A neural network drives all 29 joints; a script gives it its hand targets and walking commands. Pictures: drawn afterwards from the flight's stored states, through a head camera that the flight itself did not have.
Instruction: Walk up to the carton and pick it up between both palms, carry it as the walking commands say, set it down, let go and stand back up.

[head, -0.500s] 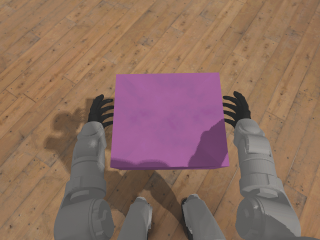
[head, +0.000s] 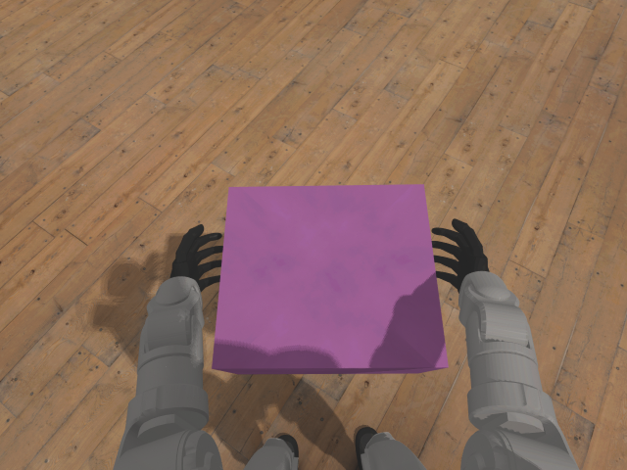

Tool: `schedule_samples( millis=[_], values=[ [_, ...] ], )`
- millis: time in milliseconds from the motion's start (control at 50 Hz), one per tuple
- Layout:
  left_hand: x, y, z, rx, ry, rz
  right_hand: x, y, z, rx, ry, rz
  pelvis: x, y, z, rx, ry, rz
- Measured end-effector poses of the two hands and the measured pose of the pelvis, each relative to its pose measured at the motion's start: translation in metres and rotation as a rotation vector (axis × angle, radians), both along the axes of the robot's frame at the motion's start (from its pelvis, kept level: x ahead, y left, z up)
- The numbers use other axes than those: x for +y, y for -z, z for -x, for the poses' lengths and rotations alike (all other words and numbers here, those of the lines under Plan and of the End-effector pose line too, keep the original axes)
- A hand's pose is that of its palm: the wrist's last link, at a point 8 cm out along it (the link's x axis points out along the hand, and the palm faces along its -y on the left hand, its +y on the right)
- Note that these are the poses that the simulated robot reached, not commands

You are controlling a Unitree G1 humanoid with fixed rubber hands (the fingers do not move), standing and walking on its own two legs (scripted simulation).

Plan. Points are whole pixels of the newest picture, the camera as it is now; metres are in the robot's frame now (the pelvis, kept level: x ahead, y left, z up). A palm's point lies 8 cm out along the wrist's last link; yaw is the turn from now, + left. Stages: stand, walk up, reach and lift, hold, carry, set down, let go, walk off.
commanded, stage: reach and lift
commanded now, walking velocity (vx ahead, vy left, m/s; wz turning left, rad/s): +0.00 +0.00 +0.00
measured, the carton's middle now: (326, 283) +0.37 +0.00 -0.11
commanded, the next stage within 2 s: hold in 1.84 s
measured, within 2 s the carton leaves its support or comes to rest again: neither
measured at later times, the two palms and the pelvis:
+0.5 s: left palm (169, 277) +0.33 +0.18 +0.04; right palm (499, 272) +0.32 -0.19 +0.04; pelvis +0.02 -0.01 +0.03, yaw +0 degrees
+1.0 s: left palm (144, 278) +0.31 +0.19 +0.09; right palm (515, 265) +0.31 -0.19 +0.09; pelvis +0.02 +0.00 +0.04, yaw +0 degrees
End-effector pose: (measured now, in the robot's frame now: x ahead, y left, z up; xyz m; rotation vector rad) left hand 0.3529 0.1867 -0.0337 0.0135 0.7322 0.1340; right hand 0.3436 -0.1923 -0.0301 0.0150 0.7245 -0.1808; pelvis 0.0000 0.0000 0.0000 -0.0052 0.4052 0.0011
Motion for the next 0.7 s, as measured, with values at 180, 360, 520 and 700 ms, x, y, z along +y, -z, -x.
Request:
schedule_samples(
  millis=[180, 360, 520, 700],
  values=[
    [-0.002, -0.026, 0.008, -0.012, 0.001, -0.002, -0.002, -0.027, 0.008, -0.011, -0.003, 0.014, -0.003, -0.015, -0.008, -0.084, -0.001, -0.002],
    [-0.005, -0.053, 0.017, -0.029, 0.007, -0.011, -0.004, -0.052, 0.016, -0.026, -0.003, 0.025, -0.006, -0.026, -0.014, -0.19, -0.001, -0.002],
    [-0.004, -0.077, 0.023, -0.049, 0.008, -0.024, -0.002, -0.073, 0.023, -0.045, -0.003, 0.027, -0.007, -0.033, -0.019, -0.287, -0.003, -0.002],
    [-0.002, -0.099, 0.032, -0.075, 0.001, -0.027, 0.0, -0.094, 0.028, -0.07, -0.003, 0.034, -0.007, -0.037, -0.022, -0.375, -0.01, -0.003]
  ],
)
